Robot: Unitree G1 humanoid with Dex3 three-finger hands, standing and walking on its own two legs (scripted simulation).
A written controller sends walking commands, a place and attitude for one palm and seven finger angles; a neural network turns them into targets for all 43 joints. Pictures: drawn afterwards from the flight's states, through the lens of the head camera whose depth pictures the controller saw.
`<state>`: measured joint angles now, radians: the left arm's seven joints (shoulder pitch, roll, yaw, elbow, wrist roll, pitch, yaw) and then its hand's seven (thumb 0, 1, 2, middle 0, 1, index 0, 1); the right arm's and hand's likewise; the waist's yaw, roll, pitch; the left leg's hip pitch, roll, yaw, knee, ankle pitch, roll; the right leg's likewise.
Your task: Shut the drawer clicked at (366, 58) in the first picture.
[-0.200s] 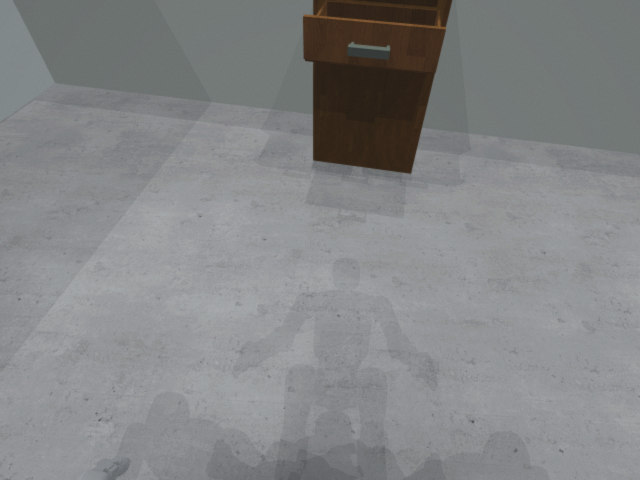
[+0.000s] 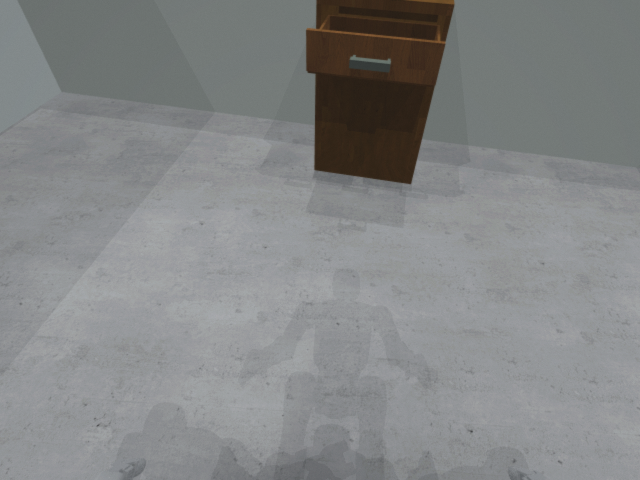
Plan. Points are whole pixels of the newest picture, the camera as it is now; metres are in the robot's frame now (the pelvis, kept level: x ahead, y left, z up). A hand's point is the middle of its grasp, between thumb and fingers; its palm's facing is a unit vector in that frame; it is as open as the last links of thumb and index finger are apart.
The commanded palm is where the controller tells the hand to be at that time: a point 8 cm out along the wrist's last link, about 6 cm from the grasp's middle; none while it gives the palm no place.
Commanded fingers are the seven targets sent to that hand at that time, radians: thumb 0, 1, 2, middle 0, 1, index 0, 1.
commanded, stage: stand and wait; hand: left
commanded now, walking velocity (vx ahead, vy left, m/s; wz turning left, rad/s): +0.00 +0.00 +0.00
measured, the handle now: (370, 61) +1.39 -0.09 -0.05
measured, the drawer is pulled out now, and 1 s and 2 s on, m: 0.28 0.28 0.28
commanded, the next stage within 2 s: look at it before walking up in 0.66 s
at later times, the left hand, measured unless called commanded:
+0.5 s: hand out of the picture +0.05 +0.24 -0.15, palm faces -0.01 -0.94 -0.34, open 7.4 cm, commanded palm none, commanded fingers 0.00 0.90 0.90 -0.20 -0.30 -0.20 -0.30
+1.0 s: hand out of the picture +0.05 +0.23 -0.15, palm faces -0.02 -0.95 -0.32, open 7.4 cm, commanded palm none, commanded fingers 0.00 0.90 0.90 -0.20 -0.30 -0.20 -0.30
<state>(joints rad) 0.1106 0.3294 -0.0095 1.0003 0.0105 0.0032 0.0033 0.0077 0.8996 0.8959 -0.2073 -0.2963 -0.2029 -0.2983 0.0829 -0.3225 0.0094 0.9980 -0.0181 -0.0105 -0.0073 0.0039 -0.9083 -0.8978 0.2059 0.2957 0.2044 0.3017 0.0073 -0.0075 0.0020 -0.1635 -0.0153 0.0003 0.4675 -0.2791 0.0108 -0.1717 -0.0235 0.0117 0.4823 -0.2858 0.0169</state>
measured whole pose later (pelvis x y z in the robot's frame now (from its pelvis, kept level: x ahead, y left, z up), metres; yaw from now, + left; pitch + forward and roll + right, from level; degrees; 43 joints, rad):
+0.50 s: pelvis -0.02 -0.01 +0.00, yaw +0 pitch -2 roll +0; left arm 0.15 0.35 0.00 1.08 0.01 0.00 0.00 0.01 0.90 0.90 -0.21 -0.30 -0.20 -0.30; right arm 0.14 -0.34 0.01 1.10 -0.01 0.00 -0.01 0.00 -0.91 -0.90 0.21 0.30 0.20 0.30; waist 0.01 0.00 0.03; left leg -0.15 0.00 -0.01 0.40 -0.22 0.00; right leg -0.16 -0.01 0.00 0.42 -0.22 0.01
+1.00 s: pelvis -0.02 -0.01 +0.01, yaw +0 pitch -2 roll +0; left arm 0.13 0.34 -0.01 1.08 0.01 -0.01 0.00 0.01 0.90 0.90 -0.21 -0.30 -0.20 -0.30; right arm 0.12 -0.33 0.01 1.11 -0.01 -0.01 0.00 0.00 -0.91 -0.90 0.21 0.30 0.20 0.30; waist 0.00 -0.01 0.02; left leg -0.15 0.00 0.00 0.38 -0.20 -0.01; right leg -0.16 -0.01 0.01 0.39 -0.20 0.00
